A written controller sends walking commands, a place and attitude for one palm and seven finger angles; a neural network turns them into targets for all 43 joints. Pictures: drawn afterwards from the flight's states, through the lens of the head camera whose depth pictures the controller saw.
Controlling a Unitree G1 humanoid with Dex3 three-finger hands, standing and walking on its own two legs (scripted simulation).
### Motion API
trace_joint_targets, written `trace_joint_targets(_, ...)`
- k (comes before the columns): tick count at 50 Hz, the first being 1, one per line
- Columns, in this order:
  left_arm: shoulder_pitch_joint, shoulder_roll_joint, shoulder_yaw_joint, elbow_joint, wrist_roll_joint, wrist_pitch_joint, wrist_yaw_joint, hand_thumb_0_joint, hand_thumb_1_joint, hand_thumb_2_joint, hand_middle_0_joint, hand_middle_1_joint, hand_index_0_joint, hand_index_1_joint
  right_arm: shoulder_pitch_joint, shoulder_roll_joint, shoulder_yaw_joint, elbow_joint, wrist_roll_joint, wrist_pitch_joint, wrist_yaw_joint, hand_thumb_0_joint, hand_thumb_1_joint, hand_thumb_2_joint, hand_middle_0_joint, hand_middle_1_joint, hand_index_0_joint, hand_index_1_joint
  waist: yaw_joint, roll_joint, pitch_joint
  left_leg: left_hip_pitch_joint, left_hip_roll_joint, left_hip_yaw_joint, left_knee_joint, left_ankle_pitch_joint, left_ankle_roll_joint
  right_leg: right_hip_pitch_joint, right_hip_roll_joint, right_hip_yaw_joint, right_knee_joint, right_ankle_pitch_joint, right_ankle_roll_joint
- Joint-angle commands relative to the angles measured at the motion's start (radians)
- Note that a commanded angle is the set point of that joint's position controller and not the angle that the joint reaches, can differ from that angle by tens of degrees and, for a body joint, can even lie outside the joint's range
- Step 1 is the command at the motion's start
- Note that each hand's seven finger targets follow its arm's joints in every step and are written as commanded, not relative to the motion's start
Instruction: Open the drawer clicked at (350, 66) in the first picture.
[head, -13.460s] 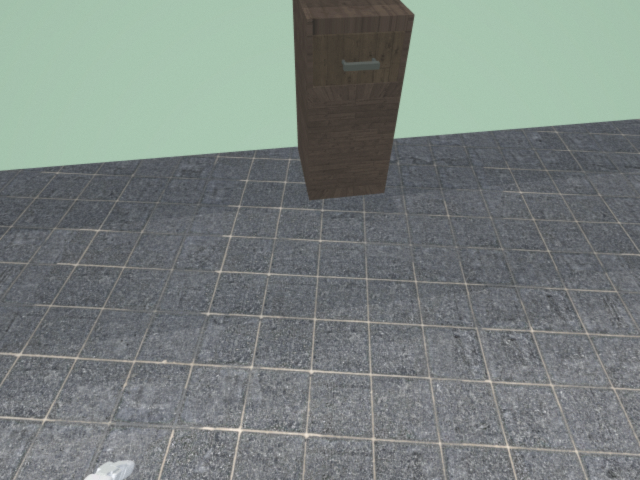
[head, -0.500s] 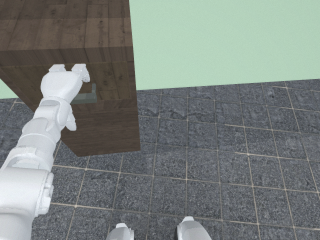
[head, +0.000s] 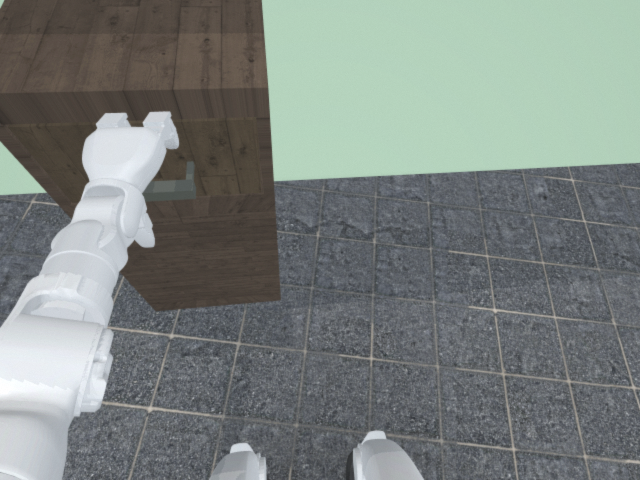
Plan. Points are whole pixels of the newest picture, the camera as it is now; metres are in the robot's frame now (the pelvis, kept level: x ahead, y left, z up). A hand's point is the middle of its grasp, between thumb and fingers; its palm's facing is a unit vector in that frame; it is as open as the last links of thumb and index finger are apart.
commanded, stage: move the hooked fingers above the handle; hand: left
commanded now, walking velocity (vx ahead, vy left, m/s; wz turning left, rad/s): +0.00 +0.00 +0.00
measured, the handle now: (152, 180) +0.56 +0.23 -0.05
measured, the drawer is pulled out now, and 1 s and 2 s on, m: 0.00 0.00 0.00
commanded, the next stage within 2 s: none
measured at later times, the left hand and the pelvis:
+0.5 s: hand (139, 181) +0.51 +0.22 +0.01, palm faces -0.09 -0.04 -0.99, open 13.8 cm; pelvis +0.02 +0.00 +0.00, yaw -1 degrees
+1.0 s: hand (146, 182) +0.52 +0.21 +0.00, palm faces -0.11 -0.06 -0.99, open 13.8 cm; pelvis +0.02 +0.00 +0.00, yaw -1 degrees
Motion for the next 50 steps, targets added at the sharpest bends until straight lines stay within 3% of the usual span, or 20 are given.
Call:
trace_joint_targets(1,-0.369,0.322,0.131,-0.066,0.017,0.085,0.080,0.000,-0.500,0.300,-0.300,-1.200,-0.300,-1.200,0.156,-0.178,-0.039,-0.055,-0.006,0.003,0.003,0.000,-0.900,-0.900,0.200,0.300,0.200,0.300,0.006,0.100,-0.349,0.216,-0.055,0.001,-0.115,0.254,0.024,0.132,0.087,-0.014,-0.071,0.141,-0.072)
trace_joint_targets(5,-0.398,0.398,0.165,-0.144,0.027,0.110,0.073,0.000,-0.500,0.300,-0.300,-1.200,-0.300,-1.200,0.155,-0.184,-0.042,-0.081,-0.007,0.013,0.002,0.000,-0.900,-0.900,0.200,0.300,0.200,0.300,0.020,0.098,-0.518,0.248,-0.056,0.014,-0.091,0.325,0.027,0.237,0.088,-0.001,-0.051,0.240,-0.061)
trace_joint_targets(7,-0.417,0.439,0.198,-0.217,0.010,0.087,0.051,0.000,-0.500,0.300,-0.300,-1.200,-0.300,-1.200,0.161,-0.185,-0.048,-0.082,-0.008,0.014,-0.008,0.000,-0.900,-0.900,0.200,0.300,0.200,0.300,0.016,0.073,-0.599,0.280,-0.052,0.014,-0.081,0.371,0.033,0.298,0.087,0.009,-0.049,0.307,-0.054)
trace_joint_targets(8,-0.430,0.436,0.192,-0.262,0.001,0.069,0.040,0.000,-0.500,0.300,-0.300,-1.200,-0.300,-1.200,0.172,-0.183,-0.051,-0.082,-0.006,0.013,-0.012,0.000,-0.900,-0.900,0.200,0.300,0.200,0.300,0.016,0.104,-0.643,0.308,-0.051,0.014,-0.080,0.394,0.033,0.315,0.086,0.015,-0.051,0.333,-0.051)
trace_joint_targets(9,-0.410,0.432,0.196,-0.272,-0.004,0.056,0.029,0.000,-0.500,0.300,-0.300,-1.200,-0.300,-1.200,0.174,-0.182,-0.057,-0.075,-0.005,0.012,-0.016,0.000,-0.900,-0.900,0.200,0.300,0.200,0.300,0.014,0.084,-0.645,0.326,-0.048,0.013,-0.077,0.410,0.033,0.317,0.087,0.014,-0.056,0.345,-0.050)
trace_joint_targets(12,-0.417,0.340,0.136,-0.298,-0.018,0.011,0.007,0.000,-0.500,0.300,-0.300,-1.200,-0.300,-1.200,0.186,-0.172,-0.066,-0.050,-0.006,0.003,-0.024,0.000,-0.900,-0.900,0.200,0.300,0.200,0.300,-0.015,0.089,-0.582,0.352,-0.040,0.005,-0.085,0.409,0.033,0.266,0.089,0.009,-0.080,0.321,-0.050)
trace_joint_targets(16,-0.362,0.254,0.079,-0.206,-0.027,0.003,-0.002,0.000,-0.500,0.300,-0.300,-1.200,-0.300,-1.200,0.203,-0.170,-0.067,-0.015,-0.001,-0.001,-0.024,0.000,-0.900,-0.900,0.200,0.300,0.200,0.300,-0.034,0.059,-0.426,0.315,-0.040,0.002,-0.105,0.329,0.033,0.188,0.094,-0.001,-0.111,0.227,-0.054)
trace_joint_targets(19,-0.359,0.229,0.061,-0.152,-0.026,0.006,-0.002,0.000,-0.500,0.300,-0.300,-1.200,-0.300,-1.200,0.209,-0.169,-0.063,-0.007,0.000,0.002,-0.018,0.000,-0.900,-0.900,0.200,0.300,0.200,0.300,-0.039,0.061,-0.375,0.296,-0.041,0.001,-0.110,0.321,0.030,0.161,0.095,-0.005,-0.111,0.215,-0.059)
trace_joint_targets(20,-0.367,0.247,0.076,-0.154,-0.024,0.007,0.001,0.000,-0.500,0.300,-0.300,-1.200,-0.300,-1.200,0.213,-0.170,-0.062,-0.005,-0.002,0.003,-0.017,0.000,-0.900,-0.900,0.200,0.300,0.200,0.300,-0.036,0.053,-0.370,0.290,-0.040,0.000,-0.108,0.330,0.031,0.164,0.095,-0.006,-0.107,0.223,-0.059)
trace_joint_targets(23,-0.328,0.282,0.116,-0.168,-0.014,0.003,0.008,0.000,-0.500,0.300,-0.300,-1.200,-0.300,-1.200,0.210,-0.170,-0.062,-0.016,-0.007,0.012,-0.007,0.000,-0.900,-0.900,0.200,0.300,0.200,0.300,-0.001,0.108,-0.430,0.321,-0.042,0.006,-0.101,0.411,0.024,0.187,0.096,-0.006,-0.082,0.279,-0.066)
trace_joint_targets(25,-0.309,0.276,0.119,-0.164,-0.008,0.007,0.019,0.000,-0.500,0.300,-0.300,-1.200,-0.300,-1.200,0.202,-0.167,-0.061,-0.023,-0.010,0.017,-0.001,0.000,-0.900,-0.900,0.200,0.300,0.200,0.300,0.003,0.101,-0.424,0.315,-0.041,0.008,-0.096,0.433,0.023,0.192,0.097,-0.008,-0.076,0.298,-0.066)
trace_joint_targets(29,-0.316,0.404,0.214,-0.214,0.001,0.011,0.054,0.000,-0.500,0.300,-0.300,-1.200,-0.300,-1.200,0.183,-0.179,-0.055,-0.036,-0.014,0.029,0.002,0.000,-0.900,-0.900,0.200,0.300,0.200,0.300,0.030,0.082,-0.476,0.274,-0.045,0.012,-0.086,0.438,0.027,0.249,0.093,0.000,-0.050,0.336,-0.062)
trace_joint_targets(33,-0.338,0.410,0.217,-0.258,0.011,0.025,0.082,0.000,-0.500,0.300,-0.300,-1.200,-0.300,-1.200,0.173,-0.181,-0.058,-0.038,-0.015,0.031,0.004,0.000,-0.900,-0.900,0.200,0.300,0.200,0.300,0.028,0.111,-0.530,0.307,-0.043,0.008,-0.075,0.475,0.023,0.245,0.091,-0.003,-0.035,0.352,-0.059)
trace_joint_targets(38,-0.377,0.309,0.128,-0.232,-0.005,0.051,0.053,0.000,-0.500,0.300,-0.300,-1.200,-0.300,-1.200,0.196,-0.180,-0.072,-0.025,-0.005,0.025,-0.001,0.000,-0.900,-0.900,0.200,0.300,0.200,0.300,-0.018,0.094,-0.523,0.369,-0.035,0.000,-0.084,0.468,0.021,0.211,0.094,-0.011,-0.067,0.324,-0.053)
trace_joint_targets(42,-0.419,0.144,0.007,-0.234,-0.033,0.042,0.003,0.000,-0.500,0.300,-0.300,-1.200,-0.300,-1.200,0.215,-0.164,-0.083,-0.013,-0.006,0.013,-0.005,0.000,-0.900,-0.900,0.200,0.300,0.200,0.300,-0.059,0.093,-0.487,0.453,-0.024,-0.018,-0.092,0.496,0.018,0.152,0.100,-0.020,-0.098,0.293,-0.054)
trace_joint_targets(46,-0.428,0.180,0.032,-0.220,-0.027,0.015,-0.012,0.000,-0.500,0.300,-0.300,-1.200,-0.300,-1.200,0.218,-0.164,-0.074,-0.005,-0.007,0.013,-0.012,0.000,-0.900,-0.900,0.200,0.300,0.200,0.300,-0.049,0.101,-0.418,0.417,-0.028,-0.024,-0.100,0.458,0.017,0.129,0.099,-0.023,-0.096,0.259,-0.061)
trace_joint_targets(49,-0.379,0.311,0.151,-0.220,-0.009,0.003,0.022,0.000,-0.500,0.300,-0.300,-1.200,-0.300,-1.200,0.204,-0.171,-0.061,-0.011,-0.017,0.022,-0.006,0.000,-0.900,-0.900,0.200,0.300,0.200,0.300,0.001,0.127,-0.449,0.383,-0.034,-0.016,-0.090,0.510,0.017,0.172,0.097,-0.016,-0.066,0.307,-0.067)
trace_joint_targets(50,-0.345,0.327,0.172,-0.216,-0.009,0.007,0.036,0.000,-0.500,0.300,-0.300,-1.200,-0.300,-1.200,0.193,-0.169,-0.056,-0.019,-0.018,0.026,-0.002,0.000,-0.900,-0.900,0.200,0.300,0.200,0.300,0.018,0.132,-0.456,0.358,-0.038,-0.009,-0.088,0.522,0.017,0.196,0.096,-0.016,-0.056,0.330,-0.068)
